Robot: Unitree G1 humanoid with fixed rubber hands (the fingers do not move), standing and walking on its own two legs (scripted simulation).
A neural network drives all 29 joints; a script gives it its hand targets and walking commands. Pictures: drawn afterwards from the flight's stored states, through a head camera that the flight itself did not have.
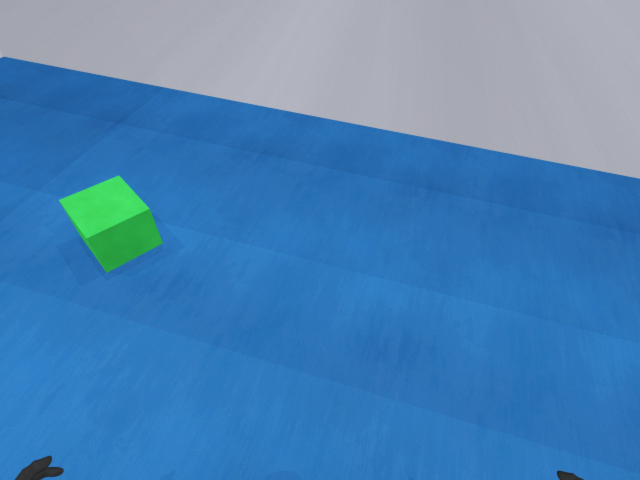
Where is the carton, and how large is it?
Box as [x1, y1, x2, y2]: [59, 176, 162, 272]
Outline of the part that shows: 119,176 116,176 59,200 76,229 107,272 162,243 148,207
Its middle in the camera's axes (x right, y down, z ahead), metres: -0.85 -0.08 +1.58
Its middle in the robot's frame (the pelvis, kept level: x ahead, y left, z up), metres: +1.21 +0.78 -0.68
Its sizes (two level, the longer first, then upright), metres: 0.269 0.239 0.199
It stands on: the floor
